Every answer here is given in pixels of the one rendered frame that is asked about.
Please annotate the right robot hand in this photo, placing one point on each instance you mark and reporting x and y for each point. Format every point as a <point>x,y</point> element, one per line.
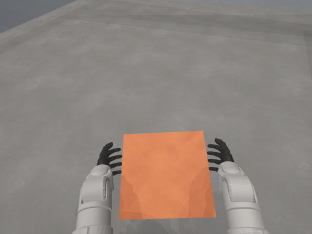
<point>224,155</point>

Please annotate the carton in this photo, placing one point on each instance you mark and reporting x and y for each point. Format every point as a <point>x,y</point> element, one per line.
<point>165,175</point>

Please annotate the robot left forearm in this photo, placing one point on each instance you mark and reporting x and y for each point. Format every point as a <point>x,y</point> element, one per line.
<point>95,202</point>

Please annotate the robot right forearm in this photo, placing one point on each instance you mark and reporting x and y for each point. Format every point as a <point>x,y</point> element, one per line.
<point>240,201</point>

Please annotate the left robot hand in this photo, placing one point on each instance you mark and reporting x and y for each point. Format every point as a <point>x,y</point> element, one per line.
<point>105,159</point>

